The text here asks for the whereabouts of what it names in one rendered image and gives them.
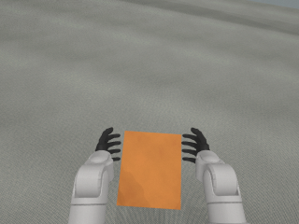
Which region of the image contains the robot right hand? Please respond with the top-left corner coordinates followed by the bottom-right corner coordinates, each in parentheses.
top-left (181, 127), bottom-right (210, 163)

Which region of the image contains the right robot forearm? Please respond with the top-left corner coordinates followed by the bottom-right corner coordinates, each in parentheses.
top-left (195, 150), bottom-right (250, 224)

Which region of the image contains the robot left hand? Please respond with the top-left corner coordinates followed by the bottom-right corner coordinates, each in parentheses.
top-left (95, 127), bottom-right (121, 161)

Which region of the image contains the left robot forearm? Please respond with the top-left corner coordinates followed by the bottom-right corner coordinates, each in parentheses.
top-left (67, 150), bottom-right (114, 224)

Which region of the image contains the carton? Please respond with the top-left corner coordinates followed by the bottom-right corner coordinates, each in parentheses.
top-left (116, 131), bottom-right (181, 210)

